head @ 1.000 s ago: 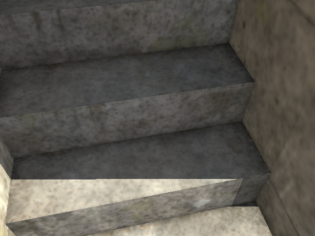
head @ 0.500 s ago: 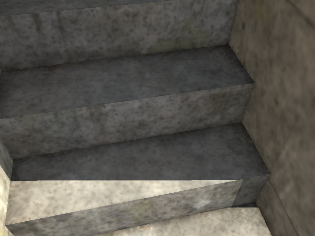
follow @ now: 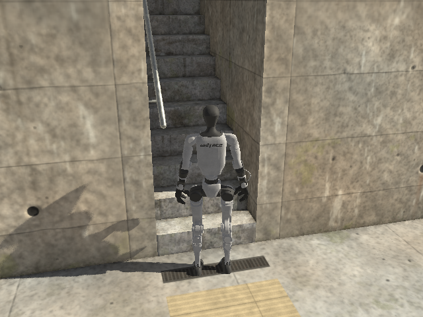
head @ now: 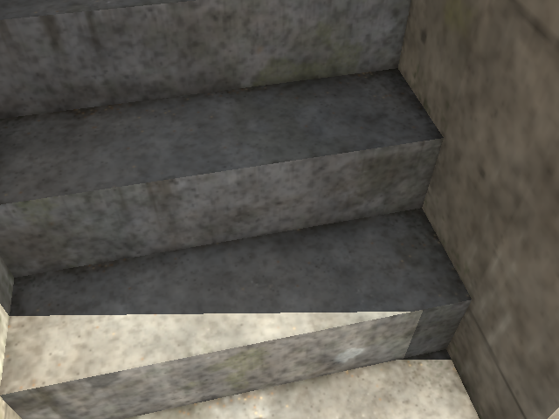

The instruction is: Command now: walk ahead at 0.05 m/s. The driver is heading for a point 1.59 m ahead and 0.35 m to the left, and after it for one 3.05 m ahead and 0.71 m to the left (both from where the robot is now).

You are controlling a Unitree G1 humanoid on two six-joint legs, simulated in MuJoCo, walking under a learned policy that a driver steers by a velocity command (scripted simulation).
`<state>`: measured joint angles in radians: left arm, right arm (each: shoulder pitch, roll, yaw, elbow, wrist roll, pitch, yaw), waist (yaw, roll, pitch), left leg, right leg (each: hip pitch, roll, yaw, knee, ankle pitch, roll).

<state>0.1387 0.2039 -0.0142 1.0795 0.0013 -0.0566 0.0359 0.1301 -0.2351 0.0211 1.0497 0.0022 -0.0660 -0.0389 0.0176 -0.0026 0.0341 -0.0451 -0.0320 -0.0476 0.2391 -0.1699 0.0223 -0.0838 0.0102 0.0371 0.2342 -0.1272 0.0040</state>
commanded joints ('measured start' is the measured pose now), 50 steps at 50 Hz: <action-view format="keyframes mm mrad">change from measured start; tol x2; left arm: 1 -1 101 16 -34 4 3 3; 27 52 98 15 -26 8 23 2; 33 12 94 6 -40 12 19 4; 38 52 87 7 -24 6 3 1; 50 44 87 14 -27 3 6 3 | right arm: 1 -5 -133 -29 -34 -7 -7 0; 27 71 -113 -45 -18 -17 32 2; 32 41 -95 -34 -31 -24 28 3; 50 59 -99 -44 -16 -13 17 1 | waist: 1 -1 -3 -26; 4 -2 -4 -48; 34 -8 -13 7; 50 -7 -3 -26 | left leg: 1 -50 140 -94 -11 127 14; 27 -93 126 -90 8 7 4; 31 -97 109 -81 -30 -75 4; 33 -92 104 -75 -35 -68 4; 39 -84 130 -85 -28 49 6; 50 -66 134 -83 -3 89 1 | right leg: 1 28 -127 78 16 202 -25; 27 -45 -112 87 23 59 -37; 30 -46 -101 91 -27 -76 -34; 33 -61 -99 99 -58 -125 -37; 38 -11 -106 80 -11 75 -43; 50 1 -114 78 26 175 -41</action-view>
